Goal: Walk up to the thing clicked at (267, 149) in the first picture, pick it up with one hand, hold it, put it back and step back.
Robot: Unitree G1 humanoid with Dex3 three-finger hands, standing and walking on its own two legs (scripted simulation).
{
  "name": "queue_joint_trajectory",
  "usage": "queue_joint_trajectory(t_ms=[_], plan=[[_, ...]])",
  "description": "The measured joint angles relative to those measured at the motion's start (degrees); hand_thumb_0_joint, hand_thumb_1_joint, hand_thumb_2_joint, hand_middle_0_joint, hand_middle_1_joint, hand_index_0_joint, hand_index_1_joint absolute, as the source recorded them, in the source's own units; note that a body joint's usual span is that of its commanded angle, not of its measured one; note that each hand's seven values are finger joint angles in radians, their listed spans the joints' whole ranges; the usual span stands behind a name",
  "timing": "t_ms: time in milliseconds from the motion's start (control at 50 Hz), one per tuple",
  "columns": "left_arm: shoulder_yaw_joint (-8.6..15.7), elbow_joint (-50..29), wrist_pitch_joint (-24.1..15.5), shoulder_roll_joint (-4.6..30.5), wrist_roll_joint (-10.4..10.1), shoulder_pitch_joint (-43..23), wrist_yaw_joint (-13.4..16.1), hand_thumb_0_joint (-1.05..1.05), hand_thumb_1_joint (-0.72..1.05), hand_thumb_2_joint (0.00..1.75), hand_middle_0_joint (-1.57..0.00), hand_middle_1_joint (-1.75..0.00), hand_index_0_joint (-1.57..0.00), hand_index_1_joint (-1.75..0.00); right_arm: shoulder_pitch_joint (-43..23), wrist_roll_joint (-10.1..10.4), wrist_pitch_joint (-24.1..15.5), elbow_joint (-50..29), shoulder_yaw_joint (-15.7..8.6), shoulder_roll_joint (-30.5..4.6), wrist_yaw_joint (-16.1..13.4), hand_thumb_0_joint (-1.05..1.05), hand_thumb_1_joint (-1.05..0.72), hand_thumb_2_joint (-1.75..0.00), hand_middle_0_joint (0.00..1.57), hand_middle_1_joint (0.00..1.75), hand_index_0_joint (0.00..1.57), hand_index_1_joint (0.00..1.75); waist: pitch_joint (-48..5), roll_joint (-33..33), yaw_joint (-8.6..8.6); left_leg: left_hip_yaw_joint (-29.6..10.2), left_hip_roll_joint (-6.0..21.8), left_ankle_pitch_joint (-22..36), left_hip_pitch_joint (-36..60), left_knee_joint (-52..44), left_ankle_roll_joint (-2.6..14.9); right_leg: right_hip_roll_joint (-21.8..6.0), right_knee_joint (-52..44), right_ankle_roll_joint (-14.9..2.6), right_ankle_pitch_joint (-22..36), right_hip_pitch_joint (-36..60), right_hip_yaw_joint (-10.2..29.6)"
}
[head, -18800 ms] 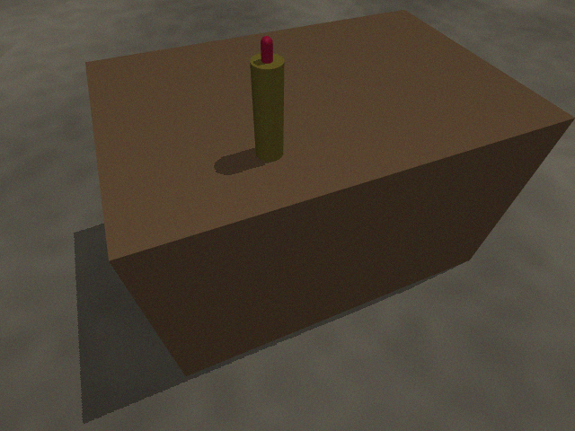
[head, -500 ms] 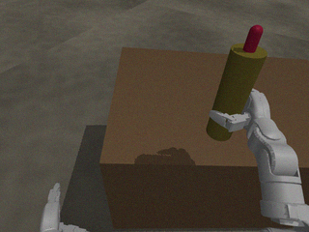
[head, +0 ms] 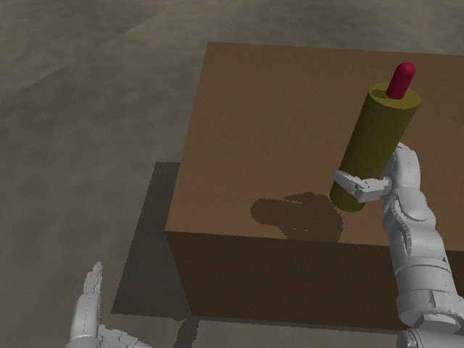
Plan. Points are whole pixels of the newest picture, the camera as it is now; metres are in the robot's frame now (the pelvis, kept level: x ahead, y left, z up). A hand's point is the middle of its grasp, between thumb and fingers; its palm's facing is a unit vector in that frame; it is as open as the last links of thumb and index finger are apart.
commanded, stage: crouch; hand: right
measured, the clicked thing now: (371, 145) +0.39 -0.19 +0.15
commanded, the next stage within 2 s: lower in 0.60 s
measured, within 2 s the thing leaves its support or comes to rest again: neither
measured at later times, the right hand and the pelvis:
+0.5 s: hand (351, 151) +0.45 -0.20 +0.07, palm faces +0.17 +0.99 -0.01, open 9.6 cm; pelvis +0.01 +0.00 +0.00, yaw +1 degrees
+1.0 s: hand (348, 163) +0.46 -0.21 +0.03, palm faces +0.17 +0.99 +0.01, open 9.6 cm; pelvis +0.01 -0.01 -0.02, yaw +1 degrees
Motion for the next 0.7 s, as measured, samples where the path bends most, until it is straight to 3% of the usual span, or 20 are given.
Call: queue_joint_trajectory(t_ms=[200,400,560,700], plan=[[1.45,-3.03,2.01,0.23,-0.59,2.69,-1.08,-0.01,-0.53,0.04,-0.07,-0.05,-0.07,-0.05,-4.56,-0.63,-5.58,5.98,-2.17,-1.43,0.12,-0.03,0.43,-1.12,0.76,1.13,0.8,1.17,-0.25,0.97,0.79,-0.01,-0.02,-0.92,-1.34,0.74,-0.04,-0.03,1.18,-0.03,-1.14,-1.55,0.0],[1.67,-5.46,4.31,1.41,-0.79,2.44,-2.48,-0.01,-0.53,0.04,-0.07,-0.05,-0.07,-0.05,-12.0,-2.02,-9.65,18.69,-3.97,-3.24,2.19,-0.03,0.43,-1.12,0.76,1.13,0.8,1.16,-0.74,0.9,2.09,-0.44,-0.34,-0.94,-4.06,1.23,-0.17,-0.39,2.26,-0.19,-1.65,-4.34,-0.39],[1.65,-8.23,4.58,1.14,-0.84,3.85,-3.2,-0.01,-0.54,0.05,-0.07,-0.04,-0.06,-0.05,-10.06,-2.79,-12.78,19.26,-5.94,-3.05,2.99,-0.03,0.43,-1.12,0.76,1.12,0.8,1.16,-0.82,1.55,2.59,-0.84,-0.74,-1.46,-5.47,2.24,-0.16,-0.84,3.6,-0.16,-2.54,-5.7,-0.74],[1.44,-8.06,4.69,0.58,-0.55,3.58,-2.98,-0.01,-0.54,0.05,-0.06,-0.04,-0.06,-0.05,-9.53,-3.03,-13.69,18.08,-5.9,-4.28,2.1,-0.03,0.43,-1.12,0.76,1.12,0.8,1.16,-1.06,1.57,2.5,-0.56,-1.03,-1.85,-7.16,3.29,-0.12,-1.13,5.33,-0.13,-3.23,-7.78,-0.41]])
